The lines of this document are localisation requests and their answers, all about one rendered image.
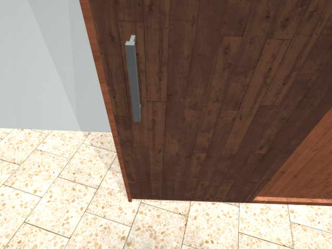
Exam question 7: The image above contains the handle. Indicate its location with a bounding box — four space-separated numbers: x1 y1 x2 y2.
125 35 141 122

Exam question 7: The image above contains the wardrobe door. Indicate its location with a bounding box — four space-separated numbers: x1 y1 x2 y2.
257 107 332 199
89 0 332 203

